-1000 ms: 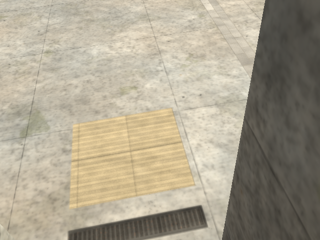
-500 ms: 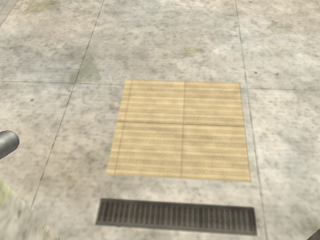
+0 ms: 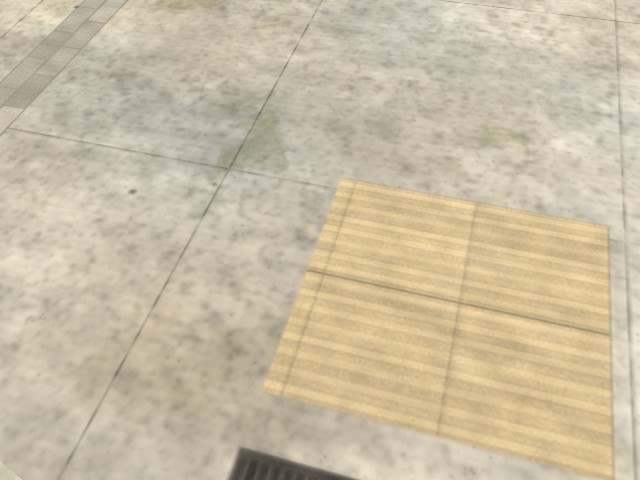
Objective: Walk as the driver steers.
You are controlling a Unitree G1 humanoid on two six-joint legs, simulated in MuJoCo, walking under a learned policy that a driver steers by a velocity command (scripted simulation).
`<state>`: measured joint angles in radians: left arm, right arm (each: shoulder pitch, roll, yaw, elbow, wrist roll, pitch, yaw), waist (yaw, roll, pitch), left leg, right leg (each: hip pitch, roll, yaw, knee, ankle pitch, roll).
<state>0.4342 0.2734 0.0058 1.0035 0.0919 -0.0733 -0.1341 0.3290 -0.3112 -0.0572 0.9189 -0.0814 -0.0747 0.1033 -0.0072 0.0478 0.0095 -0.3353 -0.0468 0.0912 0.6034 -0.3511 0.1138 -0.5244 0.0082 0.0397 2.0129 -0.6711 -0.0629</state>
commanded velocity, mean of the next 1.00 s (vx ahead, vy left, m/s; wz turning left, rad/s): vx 0.50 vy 0.00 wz -0.44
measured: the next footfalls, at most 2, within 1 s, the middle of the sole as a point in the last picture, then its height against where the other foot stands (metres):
right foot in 0.50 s outside the picture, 0.19 m lower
left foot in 0.78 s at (344, 419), level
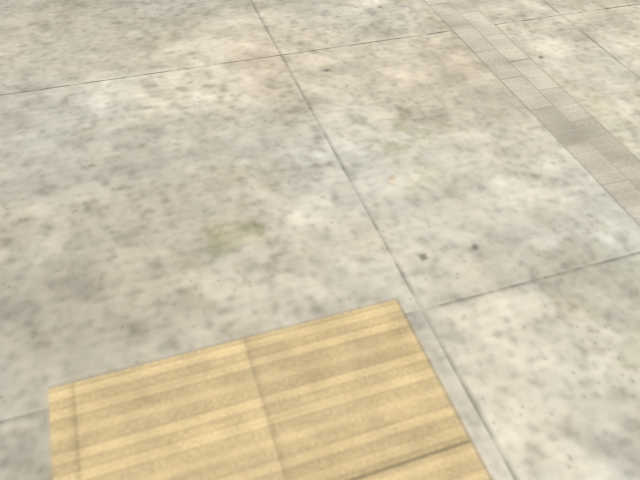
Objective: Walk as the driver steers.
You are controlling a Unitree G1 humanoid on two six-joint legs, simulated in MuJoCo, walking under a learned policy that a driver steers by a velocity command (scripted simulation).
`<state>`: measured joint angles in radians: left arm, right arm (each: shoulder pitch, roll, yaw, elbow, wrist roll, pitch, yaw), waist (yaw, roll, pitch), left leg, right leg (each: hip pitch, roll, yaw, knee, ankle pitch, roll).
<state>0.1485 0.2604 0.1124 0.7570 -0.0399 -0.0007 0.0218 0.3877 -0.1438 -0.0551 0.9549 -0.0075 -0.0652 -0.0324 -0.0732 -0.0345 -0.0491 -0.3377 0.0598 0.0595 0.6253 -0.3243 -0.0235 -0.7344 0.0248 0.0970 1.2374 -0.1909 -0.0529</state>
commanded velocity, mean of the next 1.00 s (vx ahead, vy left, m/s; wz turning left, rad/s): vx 0.50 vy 0.00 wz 0.27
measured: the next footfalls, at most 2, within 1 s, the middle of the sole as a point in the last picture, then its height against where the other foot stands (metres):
right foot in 0.22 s outside the picture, level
left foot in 0.74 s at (250, 468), level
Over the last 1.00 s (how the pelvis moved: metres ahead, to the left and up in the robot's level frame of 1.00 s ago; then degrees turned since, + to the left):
0.59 -0.10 -0.19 -31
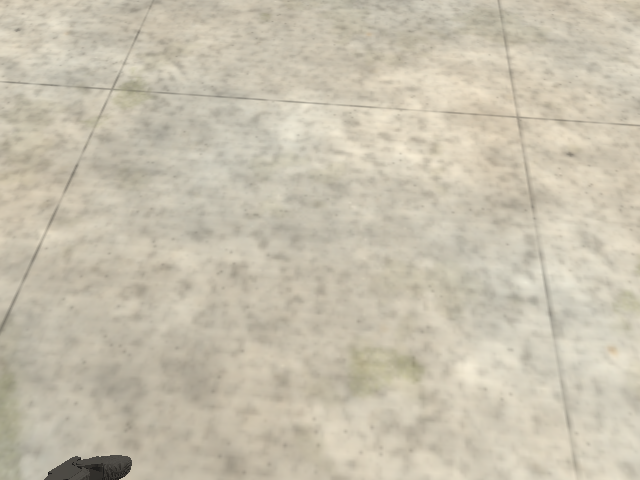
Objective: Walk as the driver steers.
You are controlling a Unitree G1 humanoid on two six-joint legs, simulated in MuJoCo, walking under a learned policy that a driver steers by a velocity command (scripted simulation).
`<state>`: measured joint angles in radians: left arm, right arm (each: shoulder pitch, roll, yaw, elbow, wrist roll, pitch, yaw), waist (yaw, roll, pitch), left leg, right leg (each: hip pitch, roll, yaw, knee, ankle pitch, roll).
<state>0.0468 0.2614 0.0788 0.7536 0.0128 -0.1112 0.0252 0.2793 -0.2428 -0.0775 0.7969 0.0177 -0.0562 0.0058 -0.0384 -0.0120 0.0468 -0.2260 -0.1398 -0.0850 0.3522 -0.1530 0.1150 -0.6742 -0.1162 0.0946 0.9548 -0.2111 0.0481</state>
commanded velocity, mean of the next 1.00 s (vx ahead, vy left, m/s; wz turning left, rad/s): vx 0.50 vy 0.00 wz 0.05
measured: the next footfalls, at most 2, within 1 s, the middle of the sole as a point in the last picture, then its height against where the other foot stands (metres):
right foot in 0.22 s outside the picture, level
left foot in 0.70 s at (245, 460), level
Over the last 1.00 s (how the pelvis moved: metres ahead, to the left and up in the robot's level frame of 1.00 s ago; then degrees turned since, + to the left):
0.54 0.04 0.02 22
